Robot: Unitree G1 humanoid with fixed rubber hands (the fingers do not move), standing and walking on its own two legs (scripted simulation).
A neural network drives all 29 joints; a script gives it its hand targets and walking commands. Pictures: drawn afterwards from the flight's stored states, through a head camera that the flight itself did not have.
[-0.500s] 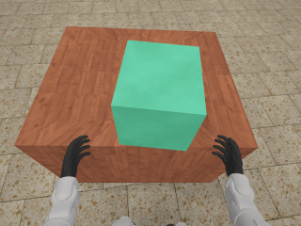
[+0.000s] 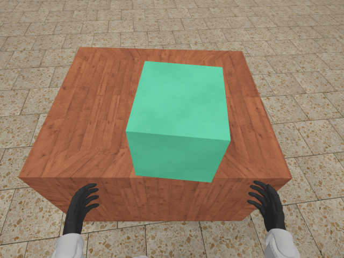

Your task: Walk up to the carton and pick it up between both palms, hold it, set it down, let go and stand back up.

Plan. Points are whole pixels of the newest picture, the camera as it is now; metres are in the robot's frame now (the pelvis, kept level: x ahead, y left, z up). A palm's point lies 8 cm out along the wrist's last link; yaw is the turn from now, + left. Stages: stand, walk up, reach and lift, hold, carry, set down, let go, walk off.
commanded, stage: set down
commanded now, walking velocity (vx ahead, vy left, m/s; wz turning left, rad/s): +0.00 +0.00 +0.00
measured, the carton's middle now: (178, 122) +0.52 +0.00 -0.06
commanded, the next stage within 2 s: let go in 1.32 s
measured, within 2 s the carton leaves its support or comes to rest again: neither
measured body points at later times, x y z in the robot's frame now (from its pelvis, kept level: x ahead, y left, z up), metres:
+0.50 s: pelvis +0.01 -0.01 +0.00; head +0.02 +0.00 +0.45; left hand +0.20 +0.23 -0.07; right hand +0.22 -0.24 -0.06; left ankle +0.02 +0.10 -0.72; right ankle +0.02 -0.13 -0.72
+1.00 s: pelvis +0.01 -0.02 +0.00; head +0.00 -0.01 +0.45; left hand +0.19 +0.22 -0.08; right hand +0.21 -0.24 -0.07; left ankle +0.02 +0.10 -0.72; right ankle +0.02 -0.13 -0.72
